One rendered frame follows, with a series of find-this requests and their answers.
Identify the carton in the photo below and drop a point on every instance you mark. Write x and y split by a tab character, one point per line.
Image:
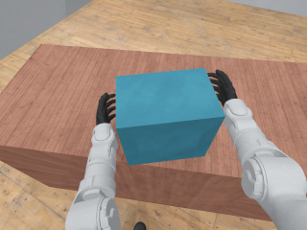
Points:
165	116

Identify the left robot upper arm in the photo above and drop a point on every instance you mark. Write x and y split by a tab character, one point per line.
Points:
100	213

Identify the right robot upper arm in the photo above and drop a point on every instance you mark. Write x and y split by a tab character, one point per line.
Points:
279	186

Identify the right robot forearm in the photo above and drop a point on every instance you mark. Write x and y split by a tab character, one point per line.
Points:
246	136

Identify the left robot forearm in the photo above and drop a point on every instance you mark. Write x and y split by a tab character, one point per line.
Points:
100	167

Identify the pedestal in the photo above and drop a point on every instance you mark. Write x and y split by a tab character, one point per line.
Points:
48	112

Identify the right robot hand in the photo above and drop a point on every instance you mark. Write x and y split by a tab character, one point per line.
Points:
225	87

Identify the left robot hand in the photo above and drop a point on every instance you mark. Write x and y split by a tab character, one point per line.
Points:
102	111

